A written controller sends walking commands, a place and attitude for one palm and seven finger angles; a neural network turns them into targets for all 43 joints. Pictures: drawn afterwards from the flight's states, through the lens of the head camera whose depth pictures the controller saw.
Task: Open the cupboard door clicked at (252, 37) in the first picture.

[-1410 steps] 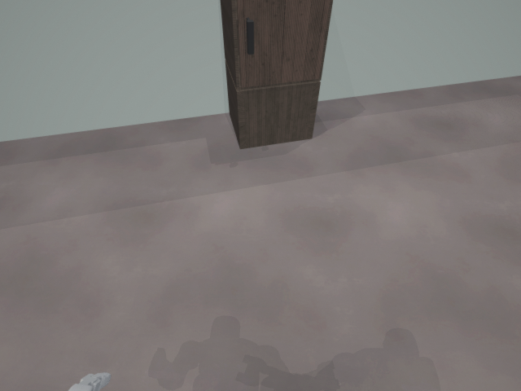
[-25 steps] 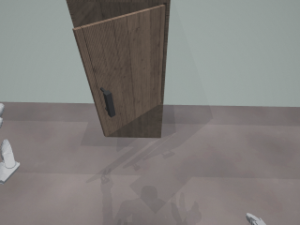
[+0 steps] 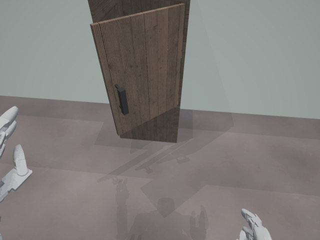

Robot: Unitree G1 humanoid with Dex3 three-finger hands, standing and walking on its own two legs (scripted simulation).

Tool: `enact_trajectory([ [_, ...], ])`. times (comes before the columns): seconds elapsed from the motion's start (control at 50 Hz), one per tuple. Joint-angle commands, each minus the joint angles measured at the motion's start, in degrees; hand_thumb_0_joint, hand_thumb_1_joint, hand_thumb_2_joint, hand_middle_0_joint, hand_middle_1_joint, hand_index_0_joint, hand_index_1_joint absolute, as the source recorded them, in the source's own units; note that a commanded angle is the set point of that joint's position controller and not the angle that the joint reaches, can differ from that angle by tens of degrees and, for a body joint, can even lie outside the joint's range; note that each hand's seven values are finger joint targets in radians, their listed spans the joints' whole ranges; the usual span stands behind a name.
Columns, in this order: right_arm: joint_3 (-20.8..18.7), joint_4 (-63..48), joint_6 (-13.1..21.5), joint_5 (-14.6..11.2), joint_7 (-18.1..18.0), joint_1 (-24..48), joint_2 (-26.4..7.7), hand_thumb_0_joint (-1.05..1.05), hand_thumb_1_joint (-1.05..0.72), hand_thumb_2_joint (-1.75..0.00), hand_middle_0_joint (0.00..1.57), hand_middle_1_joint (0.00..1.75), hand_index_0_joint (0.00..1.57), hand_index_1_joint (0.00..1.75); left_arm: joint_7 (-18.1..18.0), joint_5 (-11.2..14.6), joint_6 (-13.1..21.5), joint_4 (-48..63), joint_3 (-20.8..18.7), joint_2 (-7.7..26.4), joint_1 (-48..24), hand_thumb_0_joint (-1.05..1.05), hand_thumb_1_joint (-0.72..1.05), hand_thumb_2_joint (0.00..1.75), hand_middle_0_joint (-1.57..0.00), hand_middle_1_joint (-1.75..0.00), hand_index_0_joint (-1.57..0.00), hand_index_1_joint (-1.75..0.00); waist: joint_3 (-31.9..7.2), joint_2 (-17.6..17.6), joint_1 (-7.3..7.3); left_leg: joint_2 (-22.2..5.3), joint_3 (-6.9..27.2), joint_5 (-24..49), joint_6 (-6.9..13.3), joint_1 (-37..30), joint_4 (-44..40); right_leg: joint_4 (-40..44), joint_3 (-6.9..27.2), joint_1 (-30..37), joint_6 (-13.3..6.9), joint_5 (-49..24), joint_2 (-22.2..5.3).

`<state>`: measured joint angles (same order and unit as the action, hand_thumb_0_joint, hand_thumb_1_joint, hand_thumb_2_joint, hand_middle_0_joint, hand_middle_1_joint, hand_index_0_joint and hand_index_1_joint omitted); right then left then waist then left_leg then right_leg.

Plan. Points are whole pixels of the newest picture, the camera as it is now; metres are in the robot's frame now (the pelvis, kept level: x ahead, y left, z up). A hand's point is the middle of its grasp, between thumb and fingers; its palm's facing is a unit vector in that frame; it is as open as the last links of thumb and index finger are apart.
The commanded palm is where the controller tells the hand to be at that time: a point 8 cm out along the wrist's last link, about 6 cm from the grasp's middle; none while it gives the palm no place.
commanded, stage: stop stepping back and stand still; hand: left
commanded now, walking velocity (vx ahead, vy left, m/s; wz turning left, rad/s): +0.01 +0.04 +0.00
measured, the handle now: (121, 99) +0.72 +0.23 -0.10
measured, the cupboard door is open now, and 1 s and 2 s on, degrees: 43 43 43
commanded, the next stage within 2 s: let the arm hang, fingers relaxed in 0.08 s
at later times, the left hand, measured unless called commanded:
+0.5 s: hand out of the picture +0.05 +0.17 -0.16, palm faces +0.13 -0.97 -0.22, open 6.8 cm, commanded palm none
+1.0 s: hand out of the picture -0.01 +0.16 -0.18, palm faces +0.07 -0.97 -0.22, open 7.3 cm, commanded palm none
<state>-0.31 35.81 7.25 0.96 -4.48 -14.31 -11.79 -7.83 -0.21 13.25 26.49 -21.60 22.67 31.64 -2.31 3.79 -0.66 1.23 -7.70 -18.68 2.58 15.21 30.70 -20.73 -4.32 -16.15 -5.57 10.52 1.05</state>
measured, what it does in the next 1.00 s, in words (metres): steps on the spot: left foot, then left foot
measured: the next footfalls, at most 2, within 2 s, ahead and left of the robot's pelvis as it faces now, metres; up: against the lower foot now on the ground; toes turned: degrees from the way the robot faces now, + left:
left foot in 0.06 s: +0.04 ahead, +0.14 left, +0.00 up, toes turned +5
left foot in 0.58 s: +0.00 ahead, +0.10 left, +0.00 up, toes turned +4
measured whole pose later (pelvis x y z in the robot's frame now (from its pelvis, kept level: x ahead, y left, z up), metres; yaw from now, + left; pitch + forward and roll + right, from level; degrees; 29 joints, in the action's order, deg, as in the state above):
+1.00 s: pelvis -0.03 -0.02 -0.01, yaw +2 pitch -2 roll +0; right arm -0.8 62.7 -0.4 1.0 -1.9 -15.4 -9.1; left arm -1.3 -0.7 -0.3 -64.3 -0.8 8.4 13.1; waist 1.4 -2.5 0.7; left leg -0.4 -1.6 -13.7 0.2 7.9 23.4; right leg -22.7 -0.3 -11.9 -2.9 8.9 3.0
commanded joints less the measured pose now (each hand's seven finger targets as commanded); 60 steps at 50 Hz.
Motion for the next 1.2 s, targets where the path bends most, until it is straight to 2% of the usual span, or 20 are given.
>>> enact_trajectory([
  [0.0,-2.7,-9.2,2.1,-0.2,-0.4,3.4,-7.4,0.0,-0.9,-0.9,0.2,0.3,0.2,0.3,-2.7,1.0,3.2,8.5,-8.4,10.0,-3.8,0.0,0.9,0.9,-0.2,-0.3,-0.2,-0.3,-2.2,-9.5,1.41,-6.8,9.9,-6.7,4.0,-5.4,-14.7,0.3,14.1,1.9,5.6,17.1,-7.6],
  [0.04,-2.8,-9.6,1.9,-0.9,0.2,4.8,-7.9,0.0,-0.9,-0.9,0.2,0.3,0.2,0.3,-2.8,0.7,3.2,7.6,-9.7,10.2,-5.6,0.0,0.9,0.9,-0.2,-0.3,-0.2,-0.3,0.1,-16.1,0.66,-17.4,23.1,-12.1,8.3,-3.1,-18.5,-16.1,6.2,-3.6,8.3,11.6,-2.1],
  [0.06,-3.1,-10.0,2.0,-1.2,0.4,5.6,-7.6,0.0,-0.9,-0.9,0.2,0.3,0.2,0.3,-2.6,0.6,2.6,7.6,-10.7,11.1,-5.2,0.0,0.9,0.9,-0.2,-0.3,-0.2,-0.3,-1.8,-12.0,0.17,-18.1,21.6,-4.0,8.8,-0.4,-16.2,-22.8,4.5,-0.8,9.3,11.8,-1.3],
  [0.14,-2.2,-8.9,1.7,-1.6,0.1,7.3,-7.5,0.0,-0.9,-0.9,0.2,0.3,0.2,0.3,-1.2,0.7,1.1,5.5,-10.0,11.9,-1.9,0.0,0.9,0.9,-0.2,-0.3,-0.2,-0.3,6.0,-9.1,0.91,-10.7,11.7,-6.9,3.5,13.4,-9.3,-6.1,7.7,7.9,5.7,4.2,-3.5],
  [0.16,-4.0,2.0,1.3,-0.3,4.3,8.1,-11.5,0.0,-0.9,-0.9,0.2,0.3,0.2,0.3,6.5,-3.8,-9.3,-32.8,13.1,-0.9,-5.1,0.0,0.9,0.9,-0.2,-0.3,-0.2,-0.3,3.6,0.0,0.25,-3.7,7.1,3.4,-0.5,16.8,9.1,-7.7,14.4,4.9,2.1,-17.8,-13.3],
  [0.18,-3.6,0.9,-1.7,-0.9,4.1,2.3,-6.5,0.0,-0.9,-0.9,0.2,0.3,0.2,0.3,7.4,-3.1,-12.4,-34.7,14.1,-2.2,-5.8,0.0,0.9,0.9,-0.2,-0.3,-0.2,-0.3,-1.2,8.6,2.27,-3.7,6.8,-10.9,-2.7,10.7,12.2,-1.0,23.3,3.0,-0.8,-21.6,-20.9],
  [0.22,-3.2,2.7,-4.8,-0.4,4.2,-2.3,-7.3,0.0,-0.9,-0.9,0.2,0.3,0.2,0.3,7.4,-2.6,-12.5,-37.3,13.0,-1.9,-10.7,0.0,0.9,0.9,-0.2,-0.3,-0.2,-0.3,1.3,10.2,2.31,-3.1,8.4,-14.9,-1.9,7.7,21.7,5.2,20.5,-4.4,-2.3,0.6,-19.6],
  [0.24,-3.2,2.5,-6.0,0.2,4.5,-2.4,-7.3,0.0,-0.9,-0.9,0.2,0.3,0.2,0.3,7.0,-2.6,-12.5,-39.5,13.0,-2.2,-11.1,0.0,0.9,0.9,-0.2,-0.3,-0.2,-0.3,3.4,11.0,1.44,-2.3,7.6,-12.2,-1.5,11.9,26.7,5.3,20.4,-2.1,-2.2,0.1,-17.8],
  [0.3,-2.8,4.5,-8.3,0.6,4.6,-2.3,-5.3,0.0,-0.9,-0.9,0.2,0.3,0.2,0.3,6.0,-2.2,-12.5,-49.5,15.0,-3.8,-11.7,0.0,0.9,0.9,-0.2,-0.3,-0.2,-0.3,1.0,6.9,1.51,-2.4,7.5,-6.1,-2.3,13.9,29.5,3.0,15.1,6.3,-0.1,-17.8,-14.9],
  [0.4,-2.4,10.5,-10.7,0.1,4.5,-4.6,-3.3,0.0,-0.9,-0.9,0.2,0.3,0.2,0.3,6.0,-1.6,-13.1,-63.7,15.9,-2.3,-14.7,0.0,0.9,0.9,-0.2,-0.3,-0.2,-0.3,1.9,-0.1,2.0,-1.8,4.9,-4.0,-2.3,5.1,19.4,14.2,15.2,1.6,2.9,13.4,-12.1],
  [0.46,-2.8,14.2,-10.8,0.4,3.7,-9.4,-1.9,0.0,-0.9,-0.9,0.2,0.3,0.2,0.3,5.5,-1.8,-13.4,-69.2,14.7,-4.5,-14.9,0.0,0.9,0.9,-0.2,-0.3,-0.2,-0.3,2.0,-3.9,2.88,-1.2,3.4,-7.0,-1.5,0.4,12.0,18.5,16.6,0.6,4.9,18.1,-12.6],
  [0.52,-2.8,20.1,-10.3,0.3,3.1,-22.5,-0.8,0.0,-0.9,-0.9,0.2,0.3,0.2,0.3,5.5,-1.0,-14.4,-72.8,15.0,-5.0,-19.3,0.0,0.9,0.9,-0.2,-0.3,-0.2,-0.3,0.3,-2.2,6.84,-0.6,3.5,-2.8,1.1,-11.4,-7.9,15.3,9.6,-0.9,10.0,13.4,-7.3],
  [0.56,-2.4,19.8,-9.4,1.6,2.0,-17.5,-3.8,0.0,-0.9,-0.9,0.2,0.3,0.2,0.3,6.0,0.5,-14.5,-75.4,17.1,-9.6,-14.8,0.0,0.9,0.9,-0.2,-0.3,-0.2,-0.3,3.8,-21.6,2.35,-15.9,25.1,-14.0,7.3,-2.0,-21.8,-6.8,3.3,-4.1,9.5,11.0,-0.4],
  [0.58,-1.9,16.5,-9.3,1.6,1.4,-9.0,-4.0,0.0,-0.9,-0.9,0.2,0.3,0.2,0.3,6.0,0.5,-14.9,-76.8,17.3,-9.5,-13.8,0.0,0.9,0.9,-0.2,-0.3,-0.2,-0.3,7.3,-21.8,-0.21,-21.9,29.7,-15.9,9.9,8.6,-25.5,-16.8,4.1,-1.0,6.0,10.5,-0.4],
  [0.66,-0.9,19.9,-6.6,0.6,1.1,-6.8,-3.5,0.0,-0.9,-0.9,0.2,0.3,0.2,0.3,7.4,-1.0,-14.0,-81.2,18.0,-8.9,-13.8,0.0,0.9,0.9,-0.2,-0.3,-0.2,-0.3,2.9,-5.2,-2.45,-11.5,15.3,6.9,4.2,5.4,-15.6,-6.5,5.9,7.9,4.7,-0.6,-1.3],
  [0.72,-0.6,23.7,-5.5,-0.1,1.6,-11.6,-1.6,0.0,-0.9,-0.9,0.2,0.3,0.2,0.3,6.7,-0.1,-12.2,-84.7,18.4,-5.6,-13.7,0.0,0.9,0.9,-0.2,-0.3,-0.2,-0.3,2.0,-4.4,-0.05,-5.9,9.9,14.7,0.0,0.5,-11.2,-1.4,10.6,12.1,2.7,-17.4,-6.8],
  [0.76,-0.8,25.3,-5.6,0.0,1.7,-11.9,-1.7,0.0,-0.9,-0.9,0.2,0.3,0.2,0.3,6.3,0.0,-12.0,-86.1,18.8,-5.1,-14.1,0.0,0.9,0.9,-0.2,-0.3,-0.2,-0.3,1.8,-7.4,0.6,-6.1,9.8,16.7,-0.3,-2.6,-11.7,-2.5,10.5,10.1,2.2,-16.9,-6.6],
  [0.82,-0.9,26.4,-6.5,-0.2,1.7,-10.9,-1.9,0.0,-0.9,-0.9,0.2,0.3,0.2,0.3,5.8,0.0,-11.8,-88.1,19.3,-5.4,-14.5,0.0,0.9,0.9,-0.2,-0.3,-0.2,-0.3,2.5,-2.5,1.17,-5.7,8.9,11.0,-0.6,-4.3,-10.5,0.7,11.3,9.1,2.7,-14.5,-6.9],
  [0.96,-1.5,27.2,-8.1,0.5,2.6,-8.0,-3.0,0.0,-0.9,-0.9,0.2,0.3,0.2,0.3,5.8,-0.6,-12.5,-89.0,19.2,-5.2,-17.2,0.0,0.9,0.9,-0.2,-0.3,-0.2,-0.3,10.0,-1.3,2.1,-4.9,9.0,0.5,-0.3,-3.7,-11.1,8.1,13.6,-0.4,3.1,11.9,-5.7],
  [1.18,-2.0,26.2,-7.5,0.6,2.7,-4.8,-5.8,0.0,-0.9,-0.9,0.2,0.3,0.2,0.3,6.1,-0.6,-12.1,-88.7,18.2,-3.2,-19.1,0.0,0.9,0.9,-0.2,-0.3,-0.2,-0.3,7.3,-4.4,1.77,-5.6,10.3,1.6,0.0,-3.8,-12.1,7.4,13.4,1.8,2.9,8.8,-5.6],
])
